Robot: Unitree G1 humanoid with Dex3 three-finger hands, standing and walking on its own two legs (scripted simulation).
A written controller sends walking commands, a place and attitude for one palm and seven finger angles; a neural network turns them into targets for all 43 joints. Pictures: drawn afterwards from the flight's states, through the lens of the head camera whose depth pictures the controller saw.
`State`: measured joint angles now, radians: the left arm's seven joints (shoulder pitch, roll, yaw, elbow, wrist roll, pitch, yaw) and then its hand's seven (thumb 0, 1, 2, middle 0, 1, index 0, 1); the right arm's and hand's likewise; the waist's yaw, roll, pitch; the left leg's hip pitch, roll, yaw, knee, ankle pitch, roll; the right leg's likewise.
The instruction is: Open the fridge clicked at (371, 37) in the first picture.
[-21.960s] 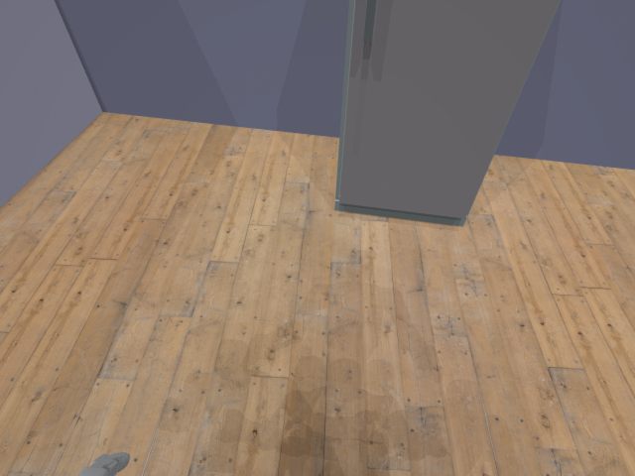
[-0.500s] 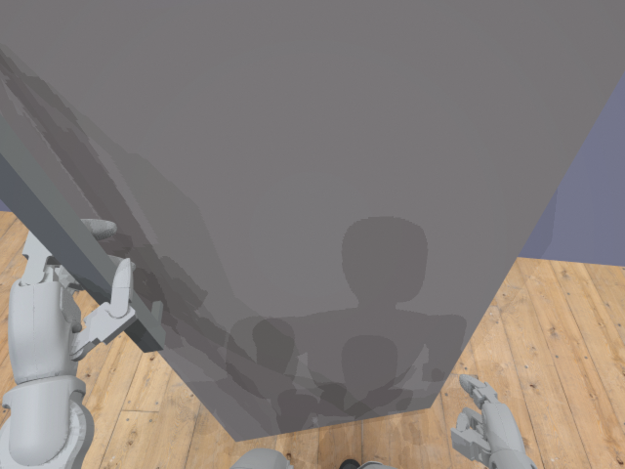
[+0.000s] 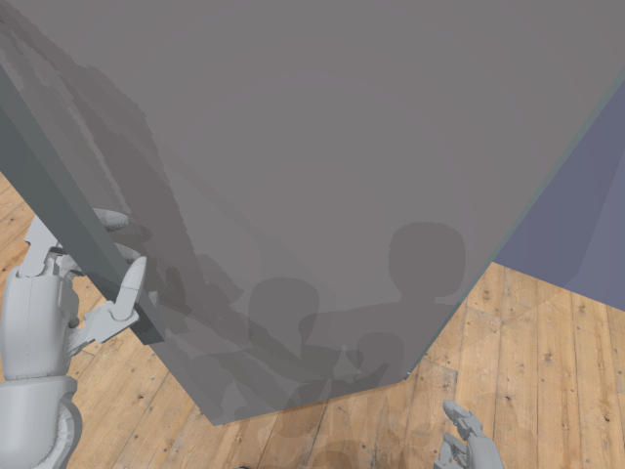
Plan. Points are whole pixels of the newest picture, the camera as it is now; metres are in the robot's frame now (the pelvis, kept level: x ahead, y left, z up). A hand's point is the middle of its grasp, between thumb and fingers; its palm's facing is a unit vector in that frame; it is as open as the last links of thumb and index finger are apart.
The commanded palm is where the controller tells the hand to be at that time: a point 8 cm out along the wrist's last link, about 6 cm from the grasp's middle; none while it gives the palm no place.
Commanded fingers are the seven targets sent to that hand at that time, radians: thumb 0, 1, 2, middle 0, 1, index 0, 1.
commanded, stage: walk backward, drawing the door open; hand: left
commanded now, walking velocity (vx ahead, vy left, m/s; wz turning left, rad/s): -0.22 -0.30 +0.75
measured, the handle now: (92, 223) +0.28 +0.22 +0.22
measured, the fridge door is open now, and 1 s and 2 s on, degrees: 39 77 69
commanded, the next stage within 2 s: stop walking and hold the door back in 0.62 s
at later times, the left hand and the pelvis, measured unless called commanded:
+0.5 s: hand out of the picture +0.08 +0.09 +0.17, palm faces +0.53 -0.80 -0.28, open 7.2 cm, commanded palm +0.03 +0.12 +0.16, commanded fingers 0.00 0.90 0.90 -0.45 -1.40 -0.45 -1.40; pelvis -0.10 -0.18 +0.01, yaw +24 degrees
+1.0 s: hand out of the picture +0.00 -0.03 +0.17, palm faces +0.80 -0.55 -0.23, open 6.8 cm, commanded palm -0.04 +0.02 +0.15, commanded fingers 0.00 0.90 0.90 -0.45 -1.40 -0.45 -1.40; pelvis -0.12 -0.39 +0.01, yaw +41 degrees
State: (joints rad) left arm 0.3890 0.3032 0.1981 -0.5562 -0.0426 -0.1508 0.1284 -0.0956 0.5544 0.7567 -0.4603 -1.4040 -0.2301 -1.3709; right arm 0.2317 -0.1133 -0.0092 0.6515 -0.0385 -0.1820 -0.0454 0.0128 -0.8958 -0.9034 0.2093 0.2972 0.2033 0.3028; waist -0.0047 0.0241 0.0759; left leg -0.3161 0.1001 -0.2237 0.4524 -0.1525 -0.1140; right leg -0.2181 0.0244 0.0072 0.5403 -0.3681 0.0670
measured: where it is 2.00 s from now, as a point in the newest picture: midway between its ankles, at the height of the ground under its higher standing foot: outside the picture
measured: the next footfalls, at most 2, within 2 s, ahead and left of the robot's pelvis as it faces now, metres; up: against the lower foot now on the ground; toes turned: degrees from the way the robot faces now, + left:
right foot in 0.02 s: +0.02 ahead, -0.13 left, +0.00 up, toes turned +1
left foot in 0.32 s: -0.08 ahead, +0.02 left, +0.00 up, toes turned +21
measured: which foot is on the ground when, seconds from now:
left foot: down 0.00-0.02, up 0.04-0.30, down 0.32-0.64, up 0.66-1.00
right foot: up 0.00-0.00, down 0.02-0.32, up 0.34-0.62, down 0.64-1.00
